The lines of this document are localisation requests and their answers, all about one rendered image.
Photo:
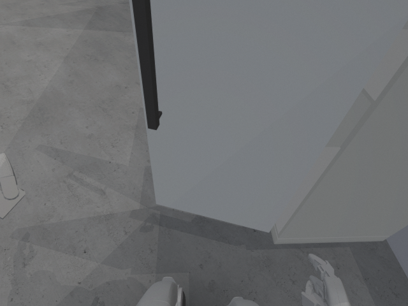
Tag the left robot shin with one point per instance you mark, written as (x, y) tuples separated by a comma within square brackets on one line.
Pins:
[(168, 279)]

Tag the handle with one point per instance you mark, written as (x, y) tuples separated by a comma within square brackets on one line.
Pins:
[(144, 36)]

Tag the robot shin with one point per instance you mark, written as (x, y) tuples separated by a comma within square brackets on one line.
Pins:
[(168, 279), (236, 298)]

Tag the left robot hand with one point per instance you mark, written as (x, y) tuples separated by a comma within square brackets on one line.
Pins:
[(10, 194)]

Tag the fridge door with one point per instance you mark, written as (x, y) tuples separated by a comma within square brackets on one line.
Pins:
[(251, 91)]

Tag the right robot shin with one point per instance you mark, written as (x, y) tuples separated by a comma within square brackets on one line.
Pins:
[(236, 298)]

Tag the right robot hand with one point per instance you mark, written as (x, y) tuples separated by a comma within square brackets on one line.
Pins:
[(331, 291)]

